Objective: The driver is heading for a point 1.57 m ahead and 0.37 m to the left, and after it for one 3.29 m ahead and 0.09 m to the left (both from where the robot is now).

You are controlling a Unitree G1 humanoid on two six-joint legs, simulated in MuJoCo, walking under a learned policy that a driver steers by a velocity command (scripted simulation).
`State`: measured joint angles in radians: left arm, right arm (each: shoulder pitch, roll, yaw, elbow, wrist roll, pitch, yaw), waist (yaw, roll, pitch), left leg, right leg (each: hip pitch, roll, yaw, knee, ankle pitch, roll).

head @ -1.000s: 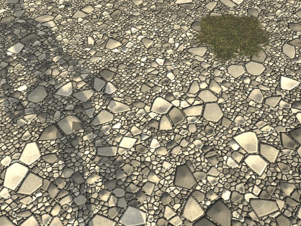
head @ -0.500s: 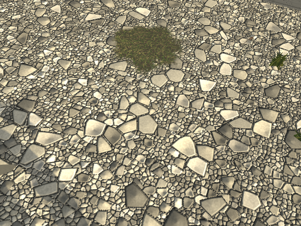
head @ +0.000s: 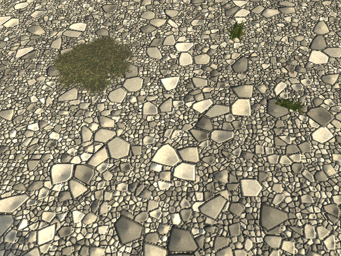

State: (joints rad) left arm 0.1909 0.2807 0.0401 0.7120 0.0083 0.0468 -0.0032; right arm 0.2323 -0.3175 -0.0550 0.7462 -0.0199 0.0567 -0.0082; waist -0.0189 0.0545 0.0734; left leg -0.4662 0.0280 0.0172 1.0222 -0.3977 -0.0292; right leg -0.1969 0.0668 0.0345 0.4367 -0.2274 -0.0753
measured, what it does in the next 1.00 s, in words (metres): steps on the spot, turning left: left foot, then right foot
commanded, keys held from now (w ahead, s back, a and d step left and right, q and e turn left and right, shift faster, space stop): q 0.60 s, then w+q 0.16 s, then w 0.18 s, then w+e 0.06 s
